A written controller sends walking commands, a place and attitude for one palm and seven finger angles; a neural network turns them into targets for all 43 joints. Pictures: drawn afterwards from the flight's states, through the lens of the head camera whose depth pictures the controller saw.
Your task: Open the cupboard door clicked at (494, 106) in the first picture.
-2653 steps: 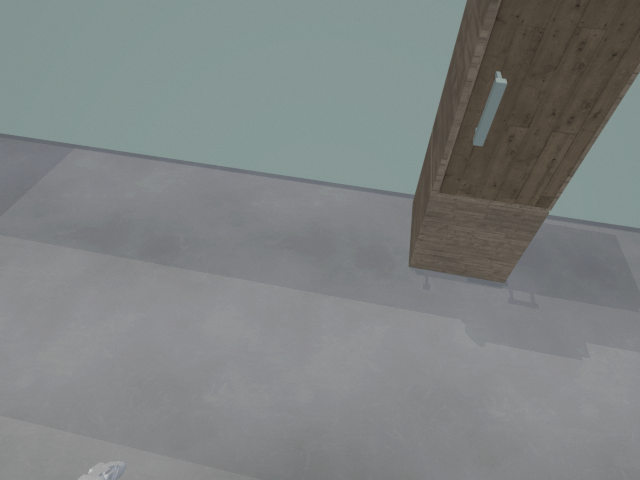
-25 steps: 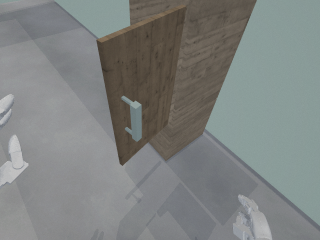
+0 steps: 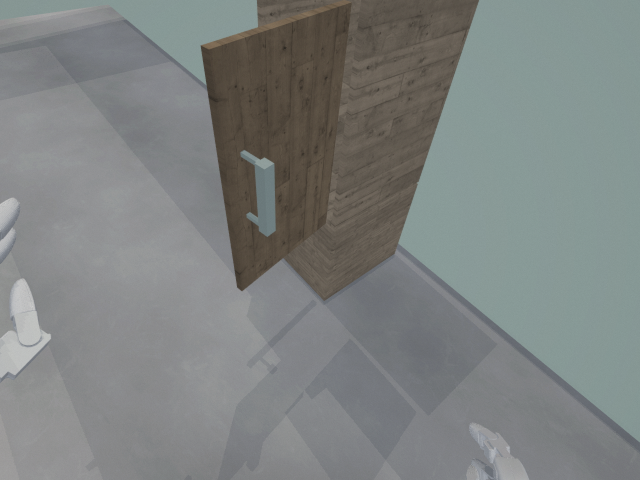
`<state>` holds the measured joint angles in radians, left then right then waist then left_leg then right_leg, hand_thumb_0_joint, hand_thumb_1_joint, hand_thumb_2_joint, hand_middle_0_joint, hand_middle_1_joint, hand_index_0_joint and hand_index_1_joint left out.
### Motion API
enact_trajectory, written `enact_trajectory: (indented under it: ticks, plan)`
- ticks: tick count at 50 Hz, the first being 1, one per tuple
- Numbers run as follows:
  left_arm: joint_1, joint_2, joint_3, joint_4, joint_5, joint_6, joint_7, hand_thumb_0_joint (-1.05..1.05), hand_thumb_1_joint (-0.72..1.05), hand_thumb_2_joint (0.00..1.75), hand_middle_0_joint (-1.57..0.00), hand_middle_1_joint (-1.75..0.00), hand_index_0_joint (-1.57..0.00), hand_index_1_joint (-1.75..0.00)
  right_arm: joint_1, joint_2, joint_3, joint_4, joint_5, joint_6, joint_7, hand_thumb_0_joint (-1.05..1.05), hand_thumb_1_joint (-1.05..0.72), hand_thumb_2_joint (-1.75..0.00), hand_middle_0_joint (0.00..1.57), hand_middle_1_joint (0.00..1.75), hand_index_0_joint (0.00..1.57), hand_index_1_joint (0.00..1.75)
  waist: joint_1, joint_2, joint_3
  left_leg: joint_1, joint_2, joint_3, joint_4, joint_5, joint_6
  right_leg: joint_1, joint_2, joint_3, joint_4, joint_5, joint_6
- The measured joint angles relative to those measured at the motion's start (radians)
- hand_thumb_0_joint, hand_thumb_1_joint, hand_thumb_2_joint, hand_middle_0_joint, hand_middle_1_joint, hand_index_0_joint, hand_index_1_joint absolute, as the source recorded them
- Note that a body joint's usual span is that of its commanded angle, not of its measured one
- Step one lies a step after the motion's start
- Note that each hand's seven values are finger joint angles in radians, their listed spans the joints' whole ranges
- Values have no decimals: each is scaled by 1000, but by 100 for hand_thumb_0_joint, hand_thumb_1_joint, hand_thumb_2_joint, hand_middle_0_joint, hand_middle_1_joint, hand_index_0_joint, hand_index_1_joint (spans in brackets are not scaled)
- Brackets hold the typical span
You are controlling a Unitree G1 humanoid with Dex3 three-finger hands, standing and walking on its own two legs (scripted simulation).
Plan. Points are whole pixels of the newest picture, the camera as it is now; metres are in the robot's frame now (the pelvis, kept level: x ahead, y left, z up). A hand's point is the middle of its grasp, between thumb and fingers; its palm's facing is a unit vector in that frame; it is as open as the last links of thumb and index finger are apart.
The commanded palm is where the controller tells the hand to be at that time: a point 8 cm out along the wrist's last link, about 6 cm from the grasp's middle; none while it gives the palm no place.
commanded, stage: stop stepping back and stand still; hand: left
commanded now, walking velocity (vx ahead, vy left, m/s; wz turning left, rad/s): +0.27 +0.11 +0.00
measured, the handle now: (257, 194) +0.62 +0.16 -0.03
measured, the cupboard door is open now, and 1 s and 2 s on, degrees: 100 100 100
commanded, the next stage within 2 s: let the arm hang, fingers relaxed in 0.46 s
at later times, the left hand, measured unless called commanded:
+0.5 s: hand out of the picture +0.17 +0.29 +0.16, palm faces +0.47 -0.77 -0.43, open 7.4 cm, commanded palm +0.12 +0.32 +0.17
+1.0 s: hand out of the picture -0.04 +0.20 -0.18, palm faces +0.05 -0.98 -0.22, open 7.0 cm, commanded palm none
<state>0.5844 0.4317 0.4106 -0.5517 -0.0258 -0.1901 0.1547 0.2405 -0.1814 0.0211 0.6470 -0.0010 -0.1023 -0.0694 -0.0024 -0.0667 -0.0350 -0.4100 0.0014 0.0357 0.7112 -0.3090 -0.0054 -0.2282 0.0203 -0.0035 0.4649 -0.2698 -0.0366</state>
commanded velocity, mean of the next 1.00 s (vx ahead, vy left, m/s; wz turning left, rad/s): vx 0.05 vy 0.01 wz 0.00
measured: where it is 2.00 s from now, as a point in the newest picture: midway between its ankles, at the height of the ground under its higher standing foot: outside the picture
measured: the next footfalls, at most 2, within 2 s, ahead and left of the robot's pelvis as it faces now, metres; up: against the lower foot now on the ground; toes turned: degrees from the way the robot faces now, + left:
left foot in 0.06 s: +0.03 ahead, +0.12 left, +0.00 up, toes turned +4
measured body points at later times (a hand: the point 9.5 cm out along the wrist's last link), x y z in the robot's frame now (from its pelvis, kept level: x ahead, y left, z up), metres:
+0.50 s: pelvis -0.02 +0.02 -0.01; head -0.04 +0.03 +0.44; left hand +0.14 +0.32 +0.18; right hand +0.13 -0.22 -0.09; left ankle -0.01 +0.11 -0.74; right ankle -0.02 -0.10 -0.74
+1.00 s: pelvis -0.03 +0.00 +0.00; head -0.01 +0.02 +0.45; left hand -0.05 +0.25 -0.16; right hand -0.02 -0.25 -0.14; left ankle -0.01 +0.11 -0.74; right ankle -0.02 -0.09 -0.74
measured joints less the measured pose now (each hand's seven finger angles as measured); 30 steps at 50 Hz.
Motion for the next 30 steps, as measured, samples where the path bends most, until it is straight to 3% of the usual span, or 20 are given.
enact_trajectory:
  ticks: [3,11,18,26,28,30]
  plan:
    - [-7,-10,1,21,2,-14,6,1,89,90,-21,-30,-21,-30,48,-48,-22,1,3,-15,-15,1,-90,-90,20,30,20,30,-26,42,-24,125,22,-14,-195,20,26,-18,18,-36,30,-12,6]
    - [-11,-12,29,95,13,-20,10,1,89,90,-21,-30,-21,-30,59,-56,-35,14,-1,-30,-24,1,-90,-90,20,30,20,30,-35,21,-1,136,-10,8,-186,62,29,-31,-17,-18,94,-23,16]
    - [-42,-40,0,94,18,-41,2,1,89,90,-21,-30,-21,-30,48,-29,-24,32,-4,-29,-8,1,-90,-90,20,30,20,30,-12,47,-2,87,8,-5,-57,-24,31,-34,3,-32,102,-25,1]
    - [-70,-33,16,116,19,-39,-1,1,89,90,-21,-30,-21,-30,12,13,1,17,-8,-44,-11,1,-90,-90,20,30,20,30,0,15,18,158,-19,32,-165,37,38,-27,-29,-12,141,-54,34]
    - [-80,-25,19,121,21,-38,-2,1,89,90,-21,-30,-21,-30,3,24,12,6,-10,-53,-7,1,-90,-90,20,30,20,30,1,18,26,164,-18,32,-181,46,36,-13,-27,-19,108,-42,25]
    - [-155,-23,-49,253,43,-23,-44,1,89,90,-20,-30,-20,-30,-18,3,-2,45,-3,-61,34,1,-90,-90,20,30,20,30,9,55,12,131,-13,15,-165,48,34,-29,-21,-37,98,-28,19]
